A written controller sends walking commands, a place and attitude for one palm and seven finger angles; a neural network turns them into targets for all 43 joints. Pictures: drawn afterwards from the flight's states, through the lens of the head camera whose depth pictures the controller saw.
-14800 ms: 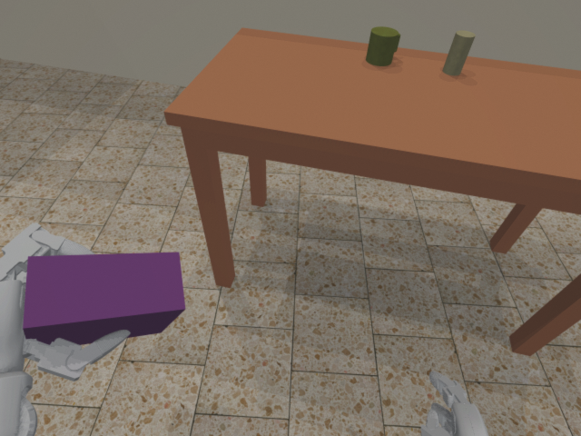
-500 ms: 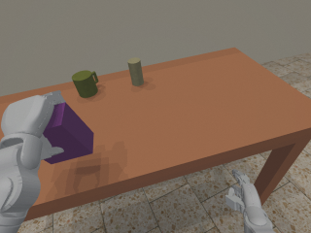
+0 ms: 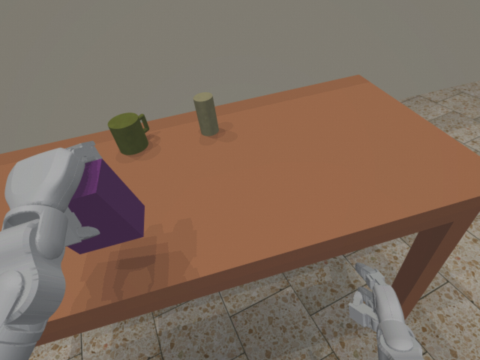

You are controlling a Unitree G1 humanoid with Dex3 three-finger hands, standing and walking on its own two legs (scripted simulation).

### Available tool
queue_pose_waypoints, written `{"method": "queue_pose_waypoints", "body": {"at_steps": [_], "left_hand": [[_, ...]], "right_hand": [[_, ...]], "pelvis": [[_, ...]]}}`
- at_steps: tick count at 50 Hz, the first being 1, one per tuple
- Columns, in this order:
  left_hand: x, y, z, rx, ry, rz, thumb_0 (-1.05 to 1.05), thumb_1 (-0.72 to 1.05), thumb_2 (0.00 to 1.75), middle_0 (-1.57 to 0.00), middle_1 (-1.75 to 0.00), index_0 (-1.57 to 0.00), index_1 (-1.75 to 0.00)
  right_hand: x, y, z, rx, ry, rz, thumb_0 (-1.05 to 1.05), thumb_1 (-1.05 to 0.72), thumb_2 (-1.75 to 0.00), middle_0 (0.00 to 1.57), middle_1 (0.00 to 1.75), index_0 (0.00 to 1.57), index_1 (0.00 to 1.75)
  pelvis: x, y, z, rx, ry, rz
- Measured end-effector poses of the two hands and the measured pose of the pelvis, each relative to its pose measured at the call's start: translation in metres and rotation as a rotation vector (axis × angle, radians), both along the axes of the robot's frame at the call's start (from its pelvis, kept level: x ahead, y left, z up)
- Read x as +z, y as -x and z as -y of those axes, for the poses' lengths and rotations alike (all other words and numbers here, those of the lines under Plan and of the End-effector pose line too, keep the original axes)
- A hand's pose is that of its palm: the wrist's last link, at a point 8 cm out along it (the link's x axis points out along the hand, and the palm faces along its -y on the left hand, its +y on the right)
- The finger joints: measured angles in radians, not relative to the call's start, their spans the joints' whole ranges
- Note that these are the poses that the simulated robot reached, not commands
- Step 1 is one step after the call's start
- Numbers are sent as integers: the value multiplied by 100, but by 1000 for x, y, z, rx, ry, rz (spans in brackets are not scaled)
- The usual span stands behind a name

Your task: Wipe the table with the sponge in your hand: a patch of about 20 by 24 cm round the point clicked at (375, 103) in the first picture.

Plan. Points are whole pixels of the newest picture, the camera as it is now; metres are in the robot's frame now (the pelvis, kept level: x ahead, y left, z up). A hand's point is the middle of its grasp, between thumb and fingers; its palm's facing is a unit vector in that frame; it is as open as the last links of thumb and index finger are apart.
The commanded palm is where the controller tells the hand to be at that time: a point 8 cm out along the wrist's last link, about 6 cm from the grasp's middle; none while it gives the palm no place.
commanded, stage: move the sponge above the wiping area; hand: left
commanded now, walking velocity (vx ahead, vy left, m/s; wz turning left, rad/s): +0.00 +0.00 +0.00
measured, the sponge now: (98, 217) +0.25 +0.28 +0.15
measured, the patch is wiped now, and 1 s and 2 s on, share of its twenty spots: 0.00 0.00 0.00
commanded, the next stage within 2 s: none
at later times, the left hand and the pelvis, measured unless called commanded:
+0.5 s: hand (80, 203) +0.25 +0.29 +0.18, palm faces +0.18 -0.07 -0.98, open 10.4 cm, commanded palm +0.20 +0.29 +0.25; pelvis +0.00 +0.01 +0.00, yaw +0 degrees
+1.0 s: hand (78, 208) +0.25 +0.31 +0.17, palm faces +0.10 -0.03 -0.99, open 10.4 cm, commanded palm +0.21 +0.31 +0.24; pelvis +0.00 +0.01 +0.00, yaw +1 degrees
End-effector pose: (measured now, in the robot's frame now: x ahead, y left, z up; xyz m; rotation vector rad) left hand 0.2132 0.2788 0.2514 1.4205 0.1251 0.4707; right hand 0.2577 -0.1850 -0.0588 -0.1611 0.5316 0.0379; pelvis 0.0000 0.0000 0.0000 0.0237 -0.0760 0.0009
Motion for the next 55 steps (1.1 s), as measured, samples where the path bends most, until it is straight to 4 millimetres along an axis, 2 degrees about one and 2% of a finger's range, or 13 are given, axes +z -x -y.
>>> {"method": "queue_pose_waypoints", "body": {"at_steps": [10,17,26,33,44,55], "left_hand": [[-9,-7,-3,0,-1,-29,-1,-53,102,-69,-132,-71,-132],[-10,-4,-11,24,0,-35,-1,-53,103,-69,-132,-71,-132],[-19,-9,-9,9,-8,-66,-1,-53,103,-69,-132,-71,-132],[-18,-8,-16,37,-17,-71,-1,-53,103,-69,-132,-71,-132],[-30,-9,-25,55,-28,-139,-1,-52,103,-69,-132,-71,-132],[-32,-19,-26,25,-45,-129,-1,-52,103,-69,-132,-71,-132]], "right_hand": [[1,0,-1,-5,4,-6,1,-90,-90,20,30,21,31],[1,0,-1,-8,6,-7,1,-90,-90,20,30,21,32],[2,0,-3,-10,14,-12,1,-90,-90,20,30,21,31],[2,0,-3,-10,8,-12,1,-90,-90,20,30,20,31],[1,0,-3,-3,18,-14,1,-90,-90,20,30,20,30],[-1,2,-5,-3,19,-26,1,-90,-90,20,30,20,30]], "pelvis": [[1,-2,-2,-2,0,-4],[1,-3,-5,-1,2,-3],[2,-2,-6,0,2,-1],[2,-2,-7,0,3,-1],[2,-1,-7,10,5,-1],[3,-4,-7,7,6,-6]]}}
